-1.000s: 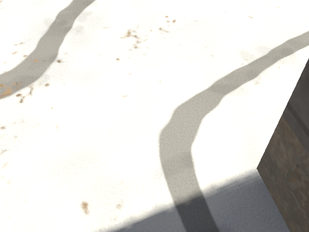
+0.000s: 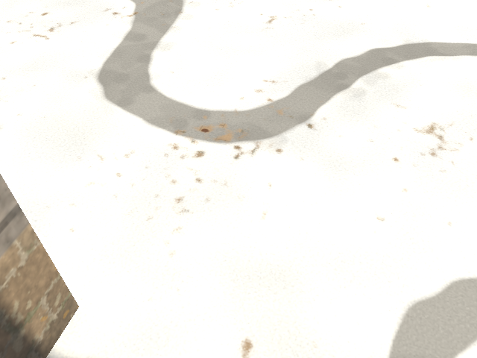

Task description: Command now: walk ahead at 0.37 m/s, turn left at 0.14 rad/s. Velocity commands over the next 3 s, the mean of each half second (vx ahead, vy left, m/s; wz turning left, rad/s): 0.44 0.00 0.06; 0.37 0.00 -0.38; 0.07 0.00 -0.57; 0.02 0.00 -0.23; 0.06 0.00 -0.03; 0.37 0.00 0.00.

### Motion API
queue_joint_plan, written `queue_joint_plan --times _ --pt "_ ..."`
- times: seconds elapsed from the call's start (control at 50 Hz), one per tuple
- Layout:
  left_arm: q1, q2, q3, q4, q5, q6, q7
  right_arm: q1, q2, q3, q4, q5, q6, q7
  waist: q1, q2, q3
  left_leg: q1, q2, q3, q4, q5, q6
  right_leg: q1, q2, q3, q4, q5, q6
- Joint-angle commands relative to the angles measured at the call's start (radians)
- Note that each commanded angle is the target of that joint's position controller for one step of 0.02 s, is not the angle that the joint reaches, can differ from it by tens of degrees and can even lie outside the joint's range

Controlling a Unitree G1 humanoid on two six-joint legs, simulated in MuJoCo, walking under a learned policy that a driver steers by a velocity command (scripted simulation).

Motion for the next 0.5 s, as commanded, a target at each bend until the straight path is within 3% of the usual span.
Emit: queue_joint_plan --times 0.02,0.06,0.12,0.14,0.16,0.18,0.2,0.22,0.24,0.26,0.28,0.32,0.34,0.36,0.38,0.4,0.42,0.44,0.46,0.48,0.5 --pt "-0.065 0.115 0.022 -0.072 -0.003 -0.032 0.009 -0.126 -0.025 -0.009 -0.088 -0.038 -0.037 0.028 -0.034 -0.114 0.11 -0.139 0.063 0.088 -0.01 0.179 -0.002 -0.034 -0.213 0.321 -0.29 0.087 -0.177" --pt "-0.048 0.119 0.019 -0.069 -0.002 -0.039 0.005 -0.139 -0.02 -0.005 -0.1 -0.037 -0.05 0.046 -0.023 -0.14 0.105 -0.104 0.077 0.121 -0.095 0.209 -0.007 -0.04 -0.203 0.277 -0.268 0.157 -0.16" --pt "-0.033 0.172 0.029 -0.063 0.002 -0.04 -0.006 -0.127 -0.025 -0.003 -0.103 -0.04 -0.071 0.06 -0.019 -0.2 0.085 -0.028 0.063 0.179 -0.207 0.082 0.014 -0.029 -0.215 0.246 -0.2 0.282 -0.164" --pt "0.065 0.138 0.028 -0.032 -0.025 -0.051 0.008 -0.224 -0.042 -0.01 -0.12 -0.021 -0.084 0.066 0.057 -0.207 0.116 -0.252 0.117 0.05 -0.267 0.177 0.012 0.186 -0.244 0.321 -0.125 0.172 -0.159" --pt "0.117 0.132 0.027 -0.011 -0.023 -0.055 0.016 -0.273 -0.05 -0.011 -0.141 -0.011 -0.095 0.071 0.082 -0.22 0.127 -0.407 0.124 0.023 -0.31 0.144 0.015 0.338 -0.279 0.377 -0.085 0.157 -0.161" --pt "0.234 0.116 0.03 0.022 -0.026 -0.067 0.025 -0.397 -0.077 -0.024 -0.163 -0.002 -0.113 0.079 0.157 -0.192 0.186 -0.641 0.143 -0.001 -0.351 0.166 -0.001 0.496 -0.296 0.425 -0.04 0.084 -0.178" --pt "0.261 0.128 0.04 0.035 -0.027 -0.071 0.031 -0.426 -0.066 -0.019 -0.17 0.002 -0.126 0.08 0.17 -0.2 0.182 -0.711 0.156 -0.035 -0.359 0.114 -0.001 0.551 -0.323 0.478 -0.022 0.093 -0.191" --pt "0.228 0.139 0.045 0.026 -0.029 -0.069 0.036 -0.41 -0.054 -0.014 -0.165 0.005 -0.135 0.085 0.145 -0.197 0.189 -0.695 0.173 -0.045 -0.364 0.102 0.004 0.5 -0.335 0.497 -0.002 0.124 -0.192" --pt "0.088 0.107 0.035 -0.037 -0.025 -0.057 0.052 -0.41 -0.06 -0.003 -0.154 -0.003 -0.134 0.112 0.119 -0.091 0.21 -0.436 0.19 -0.013 -0.665 0.386 0.007 0.26 -0.262 0.35 -0.008 0.032 -0.129" --pt "-0.003 0.122 0.034 -0.059 -0.022 -0.047 0.052 -0.348 -0.014 0.01 -0.106 -0.016 -0.127 0.13 0.086 -0.077 0.166 0.049 0.119 0.07 -0.778 0.646 0.018 -0.088 -0.187 0.21 -0.029 -0.008 -0.077" --pt "-0.021 0.182 0.046 -0.06 -0.017 -0.047 0.049 -0.28 -0.009 0.003 -0.082 -0.012 -0.12 0.132 0.057 -0.085 0.125 0.301 0.067 0.111 -0.688 0.731 0.003 -0.243 -0.198 0.207 -0.056 -0.011 -0.07" --pt "-0.137 0.191 0.046 -0.062 -0.019 -0.043 0.042 -0.013 -0.083 -0.037 0.018 0.02 -0.084 0.099 -0.101 -0.123 0.089 0.49 0.097 0.082 -0.688 0.668 0.004 -0.241 -0.183 0.154 0.089 -0.013 -0.019" --pt "-0.16 0.179 0.039 -0.056 -0.024 -0.038 0.027 0.147 -0.136 -0.065 0.096 0.009 -0.068 0.078 -0.173 -0.083 0.039 0.601 0.075 0.132 -0.75 0.611 0.0 -0.175 -0.141 0.102 0.264 0.071 0.016" --pt "-0.159 0.191 0.043 -0.027 -0.025 -0.039 0.018 0.324 -0.192 -0.092 0.154 -0.015 -0.054 0.064 -0.268 -0.092 -0.004 0.787 0.1 0.129 -0.766 0.51 0.015 -0.217 -0.116 0.09 0.518 0.151 0.051" --pt "-0.158 0.136 0.041 0.009 -0.024 -0.054 0.016 0.5 -0.233 -0.095 0.211 -0.049 -0.056 0.057 -0.363 0.053 -0.016 0.931 0.184 0.051 -0.779 0.536 0.066 -0.363 -0.007 0.09 1.012 -0.26 0.108" --pt "-0.026 0.019 0.025 0.018 -0.011 -0.074 0.008 0.498 -0.228 -0.053 0.237 -0.092 -0.08 0.069 -0.257 0.292 -0.039 1.015 0.177 0.067 -0.491 0.746 -0.014 -0.619 0.04 0.24 1.321 -0.408 0.086" --pt "0.148 -0.007 0.022 0.012 -0.015 -0.101 0.007 0.406 -0.236 -0.056 0.235 -0.067 -0.079 0.078 -0.114 0.552 -0.062 0.92 0.209 -0.091 -0.545 0.901 0.036 -0.696 0.047 0.274 1.338 -0.298 0.065" --pt "0.113 0.017 0.018 -0.049 -0.05 -0.107 0.019 0.38 -0.271 -0.08 0.227 -0.05 -0.068 0.084 -0.104 0.472 -0.157 0.902 0.35 -0.371 -0.775 0.297 0.177 -0.766 0.048 0.201 1.363 -0.196 0.06" --pt "-0.012 0.056 0.022 -0.081 -0.06 -0.094 0.048 0.268 -0.199 -0.062 0.216 -0.031 -0.067 0.085 -0.086 0.171 -0.102 0.767 0.341 -0.556 -1.037 -0.242 0.148 -0.774 -0.032 0.099 1.286 -0.015 0.026" --pt "-0.038 0.072 0.03 -0.103 -0.095 -0.087 0.058 0.132 -0.198 -0.057 0.187 -0.062 -0.094 0.074 -0.016 0.178 -0.093 0.632 0.439 -0.636 -1.042 -0.362 0.188 -0.752 -0.062 0.202 1.086 0.223 -0.015" --pt "-0.104 0.112 0.028 -0.105 -0.074 -0.074 0.062 0.032 -0.147 -0.042 0.163 -0.071 -0.128 0.066 -0.013 0.104 -0.021 0.492 0.446 -0.633 -1.012 -0.196 0.173 -0.696 -0.104 0.252 1.014 0.301 -0.028"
